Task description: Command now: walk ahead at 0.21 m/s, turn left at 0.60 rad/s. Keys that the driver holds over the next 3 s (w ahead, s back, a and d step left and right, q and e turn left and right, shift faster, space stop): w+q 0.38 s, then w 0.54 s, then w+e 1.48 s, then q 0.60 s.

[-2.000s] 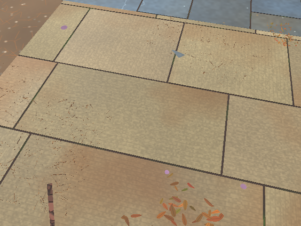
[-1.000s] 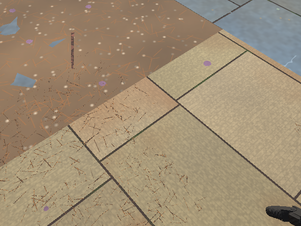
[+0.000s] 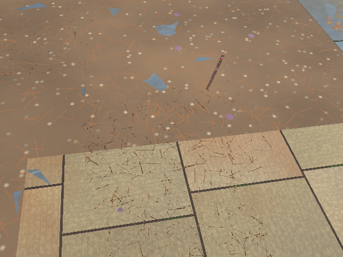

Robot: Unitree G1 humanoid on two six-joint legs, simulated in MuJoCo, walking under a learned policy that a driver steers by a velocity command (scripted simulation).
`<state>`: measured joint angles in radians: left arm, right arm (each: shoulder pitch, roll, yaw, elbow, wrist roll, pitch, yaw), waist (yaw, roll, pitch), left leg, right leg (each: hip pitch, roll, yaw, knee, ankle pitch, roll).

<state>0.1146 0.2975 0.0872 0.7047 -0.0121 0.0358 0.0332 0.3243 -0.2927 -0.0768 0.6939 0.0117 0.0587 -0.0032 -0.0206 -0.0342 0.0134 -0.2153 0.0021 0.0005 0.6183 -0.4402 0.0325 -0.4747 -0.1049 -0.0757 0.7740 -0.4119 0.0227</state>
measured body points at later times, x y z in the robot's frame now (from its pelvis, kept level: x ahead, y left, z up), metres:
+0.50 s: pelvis +0.17 -0.01 +0.00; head +0.19 +0.00 +0.45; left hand +0.30 +0.30 -0.07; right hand +0.25 -0.29 -0.11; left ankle -0.03 +0.10 -0.68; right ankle +0.24 -0.11 -0.72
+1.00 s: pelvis +0.42 +0.12 +0.00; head +0.45 +0.15 +0.45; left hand +0.36 +0.40 -0.13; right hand +0.67 -0.06 -0.08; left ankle +0.46 +0.23 -0.72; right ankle +0.33 -0.07 -0.63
